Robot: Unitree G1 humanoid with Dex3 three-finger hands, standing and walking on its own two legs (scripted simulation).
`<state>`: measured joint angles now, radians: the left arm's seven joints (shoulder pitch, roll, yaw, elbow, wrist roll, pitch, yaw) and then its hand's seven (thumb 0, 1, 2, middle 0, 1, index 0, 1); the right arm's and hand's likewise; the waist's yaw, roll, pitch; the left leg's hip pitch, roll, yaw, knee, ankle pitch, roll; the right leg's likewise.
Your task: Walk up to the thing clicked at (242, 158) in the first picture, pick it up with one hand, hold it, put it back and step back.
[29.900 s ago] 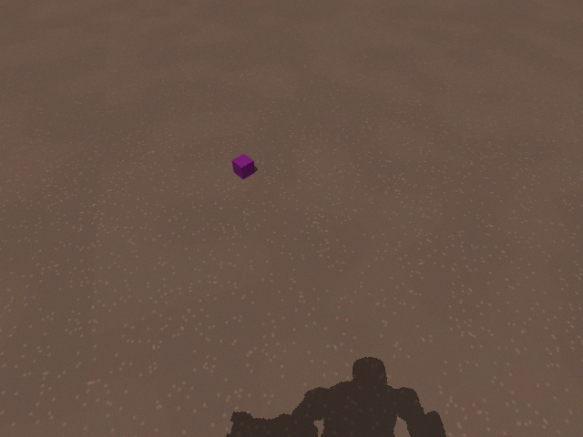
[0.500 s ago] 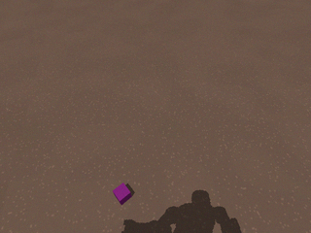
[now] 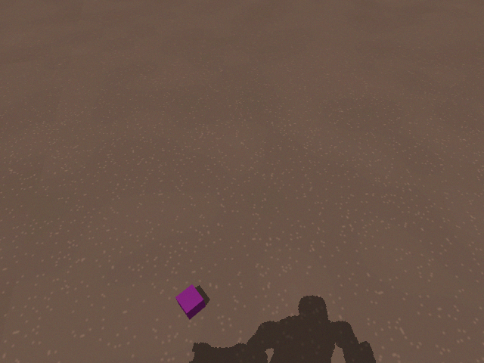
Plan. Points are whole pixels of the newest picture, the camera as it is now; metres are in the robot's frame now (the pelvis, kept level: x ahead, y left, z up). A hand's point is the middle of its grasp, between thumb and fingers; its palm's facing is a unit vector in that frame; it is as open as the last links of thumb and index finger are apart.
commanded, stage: rise first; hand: left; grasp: from above
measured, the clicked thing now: (190, 301) +0.46 +0.24 -0.74
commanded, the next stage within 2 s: none
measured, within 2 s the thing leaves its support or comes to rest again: neither
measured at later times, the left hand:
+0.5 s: hand out of the picture +0.15 +0.26 -0.20, palm faces -0.08 -0.90 -0.43, open 13.1 cm
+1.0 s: hand out of the picture +0.14 +0.27 -0.24, palm faces -0.13 -0.83 -0.54, open 13.9 cm
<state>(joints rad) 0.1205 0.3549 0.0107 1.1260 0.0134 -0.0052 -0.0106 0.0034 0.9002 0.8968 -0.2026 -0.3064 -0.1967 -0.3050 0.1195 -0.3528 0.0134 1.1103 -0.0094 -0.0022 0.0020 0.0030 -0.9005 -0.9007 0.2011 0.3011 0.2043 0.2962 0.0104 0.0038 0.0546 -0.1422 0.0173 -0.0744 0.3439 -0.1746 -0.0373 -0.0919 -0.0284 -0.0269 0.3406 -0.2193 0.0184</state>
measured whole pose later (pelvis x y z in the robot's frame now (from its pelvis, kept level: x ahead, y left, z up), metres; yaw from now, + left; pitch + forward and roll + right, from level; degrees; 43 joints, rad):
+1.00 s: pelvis -0.01 +0.02 -0.10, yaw -3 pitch +19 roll -2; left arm 0.21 0.27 0.12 0.44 0.26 0.37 0.14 0.00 -0.47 0.94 -0.09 -1.03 -0.09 -1.03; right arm 0.20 -0.21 -0.02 0.56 0.00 -0.12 -0.06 0.01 -0.86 -0.89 0.20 0.30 0.20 0.30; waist -0.02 0.01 -0.13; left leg -0.96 0.02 -0.06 1.17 -0.53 -0.02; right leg -0.90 0.00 0.01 1.12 -0.55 0.04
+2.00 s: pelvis -0.11 +0.01 -0.38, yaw -8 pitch +34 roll -4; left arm -0.79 0.54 0.21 1.32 0.80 0.27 0.53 0.00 -0.43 0.93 -0.18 -1.03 -0.19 -1.02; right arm 0.07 -0.22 0.01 0.86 -0.13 -0.17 0.08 0.01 -0.90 -0.90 0.20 0.30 0.20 0.30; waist -0.10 0.01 -0.13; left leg -2.11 0.02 -0.14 2.15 -0.63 -0.06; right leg -2.07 0.06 0.00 2.12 -0.65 0.05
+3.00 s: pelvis -0.09 +0.02 -0.46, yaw -12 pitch +34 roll -8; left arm -1.10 0.79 0.33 1.60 0.91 0.22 0.51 0.00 -0.54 0.97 -0.12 -1.09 -0.13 -1.07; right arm 0.15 -0.30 0.10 0.84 -0.16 -0.25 0.26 0.00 -0.92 -0.91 0.20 0.30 0.20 0.30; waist -0.24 0.00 0.01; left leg -2.35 0.00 -0.19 2.45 -0.69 -0.05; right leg -2.27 0.08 -0.03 2.37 -0.71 0.07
